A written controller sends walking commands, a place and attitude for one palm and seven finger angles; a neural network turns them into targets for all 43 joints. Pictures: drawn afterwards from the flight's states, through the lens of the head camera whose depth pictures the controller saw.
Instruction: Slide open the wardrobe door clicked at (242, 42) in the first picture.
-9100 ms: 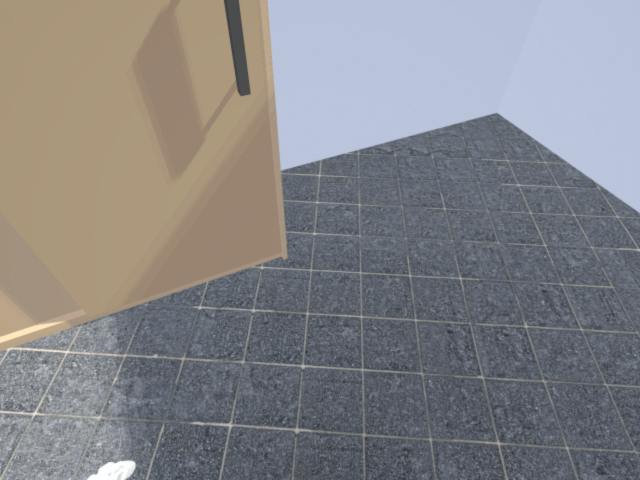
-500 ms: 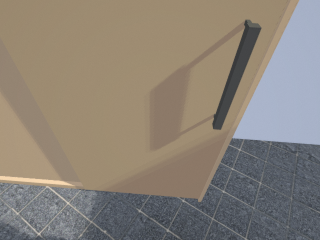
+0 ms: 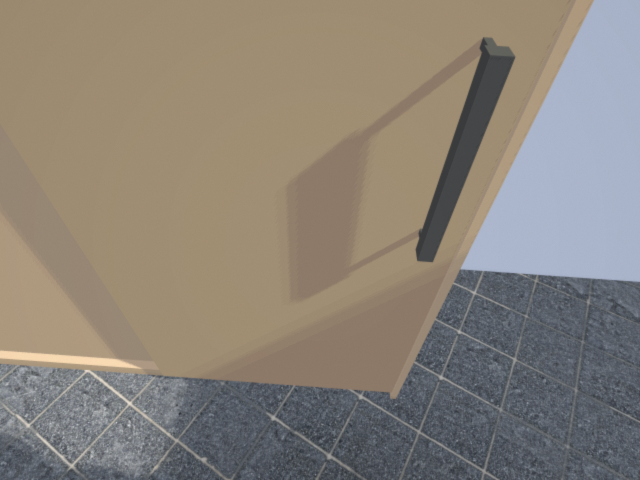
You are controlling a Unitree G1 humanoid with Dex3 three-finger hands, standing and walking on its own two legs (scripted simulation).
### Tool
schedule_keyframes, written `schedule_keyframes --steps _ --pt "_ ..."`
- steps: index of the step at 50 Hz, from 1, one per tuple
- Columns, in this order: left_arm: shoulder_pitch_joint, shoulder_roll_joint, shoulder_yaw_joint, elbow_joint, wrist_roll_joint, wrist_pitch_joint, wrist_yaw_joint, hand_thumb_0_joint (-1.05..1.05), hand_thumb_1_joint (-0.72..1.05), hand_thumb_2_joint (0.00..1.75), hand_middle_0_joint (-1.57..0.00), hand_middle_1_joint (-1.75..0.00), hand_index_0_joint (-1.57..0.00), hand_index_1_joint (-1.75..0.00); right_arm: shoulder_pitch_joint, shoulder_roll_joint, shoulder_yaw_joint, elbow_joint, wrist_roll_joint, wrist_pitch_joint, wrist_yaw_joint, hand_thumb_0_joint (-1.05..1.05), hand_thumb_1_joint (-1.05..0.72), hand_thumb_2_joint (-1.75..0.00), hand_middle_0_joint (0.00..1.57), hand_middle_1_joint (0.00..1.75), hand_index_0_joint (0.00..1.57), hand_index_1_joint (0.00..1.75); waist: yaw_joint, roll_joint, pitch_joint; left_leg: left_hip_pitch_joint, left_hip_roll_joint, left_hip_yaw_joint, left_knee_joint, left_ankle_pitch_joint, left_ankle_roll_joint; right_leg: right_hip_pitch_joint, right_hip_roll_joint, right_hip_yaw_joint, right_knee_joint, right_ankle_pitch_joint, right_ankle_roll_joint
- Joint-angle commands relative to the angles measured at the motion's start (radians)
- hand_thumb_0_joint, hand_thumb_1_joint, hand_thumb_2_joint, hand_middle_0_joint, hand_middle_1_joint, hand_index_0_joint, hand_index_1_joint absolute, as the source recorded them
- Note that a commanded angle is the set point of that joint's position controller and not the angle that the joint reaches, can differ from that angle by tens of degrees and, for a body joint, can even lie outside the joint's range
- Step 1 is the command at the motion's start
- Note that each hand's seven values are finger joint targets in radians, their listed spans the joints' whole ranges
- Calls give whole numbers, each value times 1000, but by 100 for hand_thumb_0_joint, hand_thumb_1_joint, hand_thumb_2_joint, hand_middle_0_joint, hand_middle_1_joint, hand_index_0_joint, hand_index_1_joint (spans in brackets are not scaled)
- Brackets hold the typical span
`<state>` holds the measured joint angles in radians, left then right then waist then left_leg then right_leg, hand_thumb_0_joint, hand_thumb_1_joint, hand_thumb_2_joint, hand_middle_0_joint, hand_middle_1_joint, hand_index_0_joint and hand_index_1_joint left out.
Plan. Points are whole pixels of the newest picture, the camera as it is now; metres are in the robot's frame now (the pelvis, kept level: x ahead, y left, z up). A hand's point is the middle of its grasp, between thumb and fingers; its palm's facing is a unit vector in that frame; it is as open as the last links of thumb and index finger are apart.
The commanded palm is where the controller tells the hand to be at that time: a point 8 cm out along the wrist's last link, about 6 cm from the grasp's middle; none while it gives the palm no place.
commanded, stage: look again from close up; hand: right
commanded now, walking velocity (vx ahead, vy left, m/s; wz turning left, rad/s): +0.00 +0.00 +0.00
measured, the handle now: (450, 168) +0.49 -0.14 +0.15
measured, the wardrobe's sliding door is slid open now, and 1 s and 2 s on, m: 0.00 0.00 0.00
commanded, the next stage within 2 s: raise the hand with hooked fingers in 0.76 s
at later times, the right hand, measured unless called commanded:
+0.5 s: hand out of the picture +0.01 -0.16 -0.18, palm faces +0.02 +0.99 -0.17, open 7.4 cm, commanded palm none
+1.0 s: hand out of the picture +0.15 -0.19 -0.08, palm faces +0.27 +0.94 -0.20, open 7.4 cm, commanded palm +0.12 -0.22 -0.05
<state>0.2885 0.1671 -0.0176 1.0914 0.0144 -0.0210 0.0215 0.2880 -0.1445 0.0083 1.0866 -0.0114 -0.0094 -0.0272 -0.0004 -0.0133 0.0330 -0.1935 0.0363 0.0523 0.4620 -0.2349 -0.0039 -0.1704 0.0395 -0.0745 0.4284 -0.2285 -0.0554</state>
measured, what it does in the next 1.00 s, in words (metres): stands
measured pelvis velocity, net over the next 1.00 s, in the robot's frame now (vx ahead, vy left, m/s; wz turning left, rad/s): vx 0.01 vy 0.01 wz -0.02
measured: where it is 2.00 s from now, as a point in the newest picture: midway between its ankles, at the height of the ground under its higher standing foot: outside the picture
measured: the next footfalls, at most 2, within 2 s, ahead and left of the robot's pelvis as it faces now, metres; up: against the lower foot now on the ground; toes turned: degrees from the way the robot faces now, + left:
none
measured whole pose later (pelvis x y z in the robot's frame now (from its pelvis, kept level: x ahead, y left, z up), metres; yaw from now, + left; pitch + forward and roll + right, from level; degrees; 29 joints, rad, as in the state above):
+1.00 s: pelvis +0.01 +0.01 -0.01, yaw -1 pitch -1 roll -1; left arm 0.36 0.20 -0.01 0.89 -0.04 -0.22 0.08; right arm 0.48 -0.20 -0.05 0.25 0.14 -0.02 -0.11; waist 0.01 0.00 0.02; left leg -0.25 0.03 0.07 0.56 -0.30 0.01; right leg -0.23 0.03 -0.05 0.52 -0.28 -0.03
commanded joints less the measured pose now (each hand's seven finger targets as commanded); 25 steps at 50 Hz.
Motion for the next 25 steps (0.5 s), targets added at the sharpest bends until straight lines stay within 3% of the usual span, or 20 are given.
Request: schedule_keyframes --steps 1,14,25 --pt "44 96 15 -17 -2 -18 4 0 90 90 -20 -30 -20 -30 54 -109 -14 -24 -3 -22 -10 0 -90 -90 20 30 20 30 0 18 33 8 78 -94 -87 80 41 -46 -136 131 -106 90 16" --pt "37 84 15 7 -3 -17 8 0 90 90 -20 -30 -20 -30 64 -96 -12 -2 -2 -20 -11 0 -90 -90 20 30 20 30 -3 0 32 17 78 -93 -96 91 39 -30 -141 122 -111 101 21" --pt "47 73 16 19 -4 -18 10 0 90 90 -20 -30 -20 -30 67 -96 -14 -4 -4 -21 -12 0 -90 -90 20 30 20 30 -6 22 31 34 79 -93 -96 128 41 -20 -144 118 -106 138 20"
